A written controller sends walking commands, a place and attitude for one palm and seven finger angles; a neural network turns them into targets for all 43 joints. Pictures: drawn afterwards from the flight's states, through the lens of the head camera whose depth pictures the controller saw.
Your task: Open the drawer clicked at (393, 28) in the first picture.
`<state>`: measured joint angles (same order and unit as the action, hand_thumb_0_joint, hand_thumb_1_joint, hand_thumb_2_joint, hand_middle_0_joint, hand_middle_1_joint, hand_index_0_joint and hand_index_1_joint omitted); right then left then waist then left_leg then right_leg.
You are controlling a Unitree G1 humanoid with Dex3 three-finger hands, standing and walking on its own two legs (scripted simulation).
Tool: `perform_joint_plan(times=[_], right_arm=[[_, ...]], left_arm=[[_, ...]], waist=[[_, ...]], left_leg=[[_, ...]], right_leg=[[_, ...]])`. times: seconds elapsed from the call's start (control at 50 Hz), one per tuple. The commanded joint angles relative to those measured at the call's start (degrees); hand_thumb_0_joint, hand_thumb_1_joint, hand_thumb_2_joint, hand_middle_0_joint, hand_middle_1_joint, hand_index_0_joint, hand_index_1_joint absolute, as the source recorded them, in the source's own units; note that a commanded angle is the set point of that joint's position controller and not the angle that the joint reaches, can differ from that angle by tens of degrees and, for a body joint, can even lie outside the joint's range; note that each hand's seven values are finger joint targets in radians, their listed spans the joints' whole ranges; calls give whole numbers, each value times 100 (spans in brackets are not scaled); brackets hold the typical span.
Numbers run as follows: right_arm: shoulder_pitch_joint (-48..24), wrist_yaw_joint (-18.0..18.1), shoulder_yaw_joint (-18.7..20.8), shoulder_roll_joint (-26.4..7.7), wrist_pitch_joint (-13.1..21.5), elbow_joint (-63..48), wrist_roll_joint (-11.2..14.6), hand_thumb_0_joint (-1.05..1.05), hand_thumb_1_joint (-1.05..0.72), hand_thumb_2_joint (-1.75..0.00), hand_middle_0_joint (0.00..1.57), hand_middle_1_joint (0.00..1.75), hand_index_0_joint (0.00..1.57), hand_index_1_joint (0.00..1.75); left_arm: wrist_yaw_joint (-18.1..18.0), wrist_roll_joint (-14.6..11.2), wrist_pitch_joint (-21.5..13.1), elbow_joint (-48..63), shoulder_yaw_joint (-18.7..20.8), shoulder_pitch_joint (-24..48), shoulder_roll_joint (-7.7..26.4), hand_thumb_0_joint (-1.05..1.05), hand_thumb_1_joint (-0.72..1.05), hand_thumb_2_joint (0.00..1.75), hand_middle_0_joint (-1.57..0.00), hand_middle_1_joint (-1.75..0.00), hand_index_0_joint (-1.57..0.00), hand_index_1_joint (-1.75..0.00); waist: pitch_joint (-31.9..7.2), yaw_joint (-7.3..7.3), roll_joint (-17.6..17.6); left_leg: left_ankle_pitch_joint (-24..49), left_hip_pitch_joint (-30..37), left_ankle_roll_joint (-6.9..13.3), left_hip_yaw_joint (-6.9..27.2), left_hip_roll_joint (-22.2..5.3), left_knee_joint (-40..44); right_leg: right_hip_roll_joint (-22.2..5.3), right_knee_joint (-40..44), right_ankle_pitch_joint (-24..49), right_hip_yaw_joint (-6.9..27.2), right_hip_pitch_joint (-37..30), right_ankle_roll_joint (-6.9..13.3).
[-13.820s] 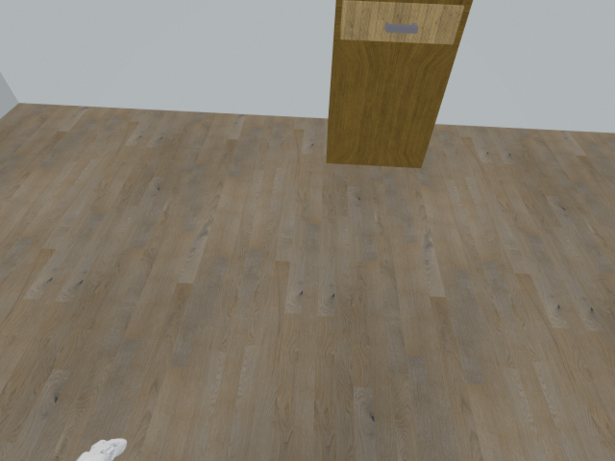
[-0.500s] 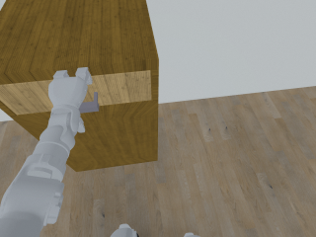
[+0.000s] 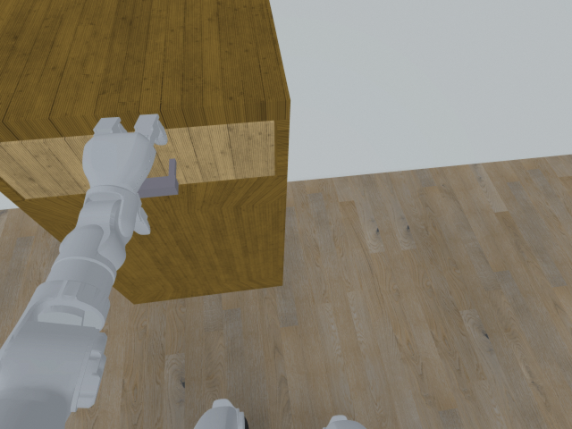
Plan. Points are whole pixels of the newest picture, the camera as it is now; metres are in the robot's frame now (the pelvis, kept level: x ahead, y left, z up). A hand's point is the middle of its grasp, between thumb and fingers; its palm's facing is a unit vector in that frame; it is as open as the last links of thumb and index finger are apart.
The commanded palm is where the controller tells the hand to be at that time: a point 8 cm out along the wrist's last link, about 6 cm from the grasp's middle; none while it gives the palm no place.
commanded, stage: move the hooked fingers above the handle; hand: left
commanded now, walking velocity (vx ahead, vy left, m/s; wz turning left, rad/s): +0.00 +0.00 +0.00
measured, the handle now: (140, 178) +0.52 +0.23 -0.01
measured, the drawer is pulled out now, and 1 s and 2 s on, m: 0.00 0.00 0.00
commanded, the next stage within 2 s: lower the fingers behind the handle in 1.84 s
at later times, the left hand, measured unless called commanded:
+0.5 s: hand (137, 192) +0.45 +0.21 +0.03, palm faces -0.02 -0.10 -1.00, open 13.8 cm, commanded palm +0.44 +0.23 +0.10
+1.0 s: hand (130, 177) +0.47 +0.22 +0.04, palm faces +0.01 -0.06 -1.00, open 13.8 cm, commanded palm +0.45 +0.23 +0.10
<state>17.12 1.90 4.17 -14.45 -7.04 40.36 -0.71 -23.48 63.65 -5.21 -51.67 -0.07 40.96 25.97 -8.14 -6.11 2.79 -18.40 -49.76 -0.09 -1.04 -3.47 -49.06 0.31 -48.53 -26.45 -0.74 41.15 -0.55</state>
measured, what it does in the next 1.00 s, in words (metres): stands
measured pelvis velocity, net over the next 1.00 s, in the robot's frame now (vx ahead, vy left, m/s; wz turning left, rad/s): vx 0.00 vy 0.00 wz -0.01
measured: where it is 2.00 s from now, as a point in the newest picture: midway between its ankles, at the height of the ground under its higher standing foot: outside the picture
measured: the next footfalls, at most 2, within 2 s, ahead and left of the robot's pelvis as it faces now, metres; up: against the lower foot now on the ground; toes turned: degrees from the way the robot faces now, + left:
none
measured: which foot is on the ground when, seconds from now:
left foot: down 0.00-1.00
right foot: down 0.00-1.00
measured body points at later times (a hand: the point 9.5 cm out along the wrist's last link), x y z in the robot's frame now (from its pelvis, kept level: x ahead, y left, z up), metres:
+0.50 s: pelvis +0.00 +0.00 +0.00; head +0.09 +0.01 +0.45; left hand +0.45 +0.21 +0.08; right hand +0.04 -0.28 -0.12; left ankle +0.04 +0.12 -0.69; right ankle -0.04 -0.13 -0.69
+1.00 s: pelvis +0.00 +0.00 +0.00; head +0.08 +0.00 +0.45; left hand +0.46 +0.22 +0.10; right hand +0.03 -0.27 -0.12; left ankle +0.04 +0.12 -0.69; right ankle -0.04 -0.13 -0.69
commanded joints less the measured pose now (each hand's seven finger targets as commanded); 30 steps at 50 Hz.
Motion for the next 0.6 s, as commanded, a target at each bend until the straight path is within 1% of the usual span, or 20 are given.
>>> perform_joint_plan(times=[0.0, 0.06, 0.08, 0.14, 0.18, 0.2, 0.26, 0.3, 0.32, 0.36, 0.38, 0.4, 0.44, 0.46, 0.48, 0.5, 0.52, 0.54, 0.56, 0.58], right_arm=[[547, -9, 231, -831, -25, -344, 45, 0, -90, -90, 20, 30, 20, 30], [507, 83, 161, -879, -146, -329, 107, 0, -90, -90, 20, 30, 20, 30], [480, 107, 152, -861, -171, -344, 155, 0, -90, -90, 20, 30, 20, 30], [459, 206, 139, -873, -121, -400, 193, 0, -90, -90, 20, 30, 20, 30], [496, 262, 152, -875, -60, -447, 190, 0, -90, -90, 20, 30, 20, 30], [524, 277, 152, -881, -32, -438, 185, 0, -90, -90, 20, 30, 20, 30], [660, 261, 219, -797, 43, -450, 126, 0, -90, -90, 20, 30, 20, 30], [706, 244, 259, -794, 70, -419, 87, 0, -90, -90, 20, 30, 20, 30], [750, 235, 269, -790, 75, -405, 75, 0, -90, -90, 20, 30, 20, 30], [790, 207, 279, -798, 75, -356, 70, 0, -90, -90, 20, 30, 20, 30], [797, 183, 292, -803, 87, -366, 64, 0, -90, -90, 20, 30, 20, 30], [771, 168, 308, -805, 93, -342, 42, 0, -90, -90, 20, 30, 20, 30], [702, 129, 296, -794, 98, -355, -4, 0, -90, -90, 20, 30, 20, 30], [659, 115, 286, -815, 100, -339, -37, 0, -90, -90, 20, 30, 20, 30], [614, 94, 273, -814, 87, -356, -37, 0, -90, -90, 20, 30, 20, 30], [549, 72, 261, -802, 68, -358, -35, 0, -90, -90, 20, 30, 20, 30], [535, 33, 267, -801, 61, -344, -28, 0, -90, -90, 20, 30, 20, 30], [556, -6, 272, -827, 50, -294, -17, 0, -90, -90, 20, 30, 20, 30], [568, -33, 278, -849, 28, -292, -4, 0, -90, -90, 20, 30, 20, 30], [629, -51, 296, -867, 3, -270, 41, 0, -90, -90, 20, 30, 20, 30]], left_arm=[[-332, -137, 1227, 411, 669, 2375, 1995, 0, -50, 30, -30, -120, -30, -120], [22, -323, 1442, 357, 808, 2638, 2388, 0, -50, 30, -30, -120, -30, -120], [152, -332, 1487, 237, 680, 2528, 2281, 0, -50, 30, -30, -120, -30, -120], [647, -402, 1293, 82, 272, 2292, 1827, 0, -50, 30, -30, -120, -30, -120], [997, -404, 950, 87, -49, 2069, 1446, 0, -50, 30, -30, -120, -30, -120], [1153, -403, 772, 148, -311, 2087, 1187, 0, -50, 30, -30, -120, -30, -120], [1439, -529, 132, 731, -769, 2175, 547, 0, -50, 30, -30, -120, -30, -120], [1398, -581, -236, 981, -523, 2143, 745, 0, -50, 30, -30, -120, -30, -120], [1311, -583, -377, 1111, -304, 2190, 950, 0, -50, 30, -30, -120, -30, -120], [1014, -514, -533, 1255, 66, 2408, 1317, 0, -50, 30, -30, -120, -30, -120], [789, -415, -594, 1440, 331, 2602, 1601, 0, -50, 30, -30, -120, -30, -120], [539, -294, -578, 1444, 505, 2712, 1778, 0, -50, 30, -30, -120, -30, -120], [39, -144, -455, 1585, 935, 2770, 2205, 0, -50, 30, -30, -120, -30, -120], [-172, -114, -329, 1613, 1222, 2754, 2513, 0, -50, 30, -30, -120, -30, -120], [-355, -70, -141, 1580, 1250, 2639, 2567, 0, -50, 30, -30, -120, -30, -120], [-479, -51, 115, 1410, 1175, 2517, 2454, 0, -50, 30, -30, -120, -30, -120], [-531, -68, 368, 1252, 965, 2560, 2195, 0, -50, 30, -30, -120, -30, -120], [-515, -78, 647, 936, 872, 2500, 2115, 0, -50, 30, -30, -120, -30, -120], [-407, -132, 898, 680, 765, 2394, 1982, 0, -50, 30, -30, -120, -30, -120], [-243, -163, 1144, 406, 473, 2314, 1708, 0, -50, 30, -30, -120, -30, -120]], waist=[[-2996, 264, 313], [-2891, 225, -222], [-2689, 214, -201], [-1969, 45, -493], [-1658, -42, -607], [-1447, -146, -603], [-1393, -227, -266], [-1433, -158, 41], [-1586, -88, 59], [-1674, -53, 93], [-1936, 27, 283], [-2047, 26, 321], [-2453, 183, 610], [-2664, 292, 597], [-2917, 318, 796], [-2891, 336, 792], [-2899, 269, 838], [-2865, 253, 724], [-2984, 231, 612], [-2888, 145, 486]], left_leg=[[2194, 2644, 200, -172, 399, 327], [1994, 2442, 260, -225, 412, 506], [1876, 2410, 275, -254, 426, 584], [1510, 2351, 335, -268, 415, 741], [1385, 2412, 355, -249, 411, 790], [1321, 2455, 358, -211, 406, 786], [1469, 2831, 346, -121, 390, 718], [1456, 2968, 328, -68, 371, 621], [1524, 2974, 318, -33, 369, 567], [1570, 2856, 301, 40, 365, 482], [1614, 2836, 283, 68, 366, 437], [1673, 2791, 268, 103, 358, 341], [1920, 2706, 235, 111, 383, 229], [2044, 2631, 233, 95, 400, 179], [2187, 2713, 210, 69, 412, 138], [2267, 2702, 186, 34, 410, 134], [2275, 2757, 172, -7, 400, 154], [2233, 2752, 163, -36, 379, 205], [2312, 2839, 160, -51, 373, 233], [2272, 2918, 160, -75, 341, 292]], right_leg=[[395, 666, 2589, -216, -872, 187], [336, 862, 2810, -107, -1420, 116], [319, 954, 2789, -88, -1406, 95], [271, 1220, 2614, -71, -1317, 71], [270, 1320, 2479, -56, -1143, 65], [272, 1347, 2359, -53, -950, 79], [278, 1315, 2129, -67, -582, 141], [301, 1213, 1889, -75, -291, 178], [313, 1127, 1878, -83, -272, 194], [327, 993, 1810, -119, -166, 226], [342, 882, 1787, -120, -121, 230], [356, 761, 1763, -146, 1, 246], [367, 572, 1884, -184, -69, 272], [374, 489, 1997, -193, -218, 275], [382, 423, 2138, -201, -270, 269], [393, 407, 2201, -237, -298, 270], [406, 449, 2233, -266, -283, 259], [414, 508, 2231, -288, -338, 242], [432, 553, 2326, -294, -457, 235], [440, 644, 2354, -292, -433, 206]])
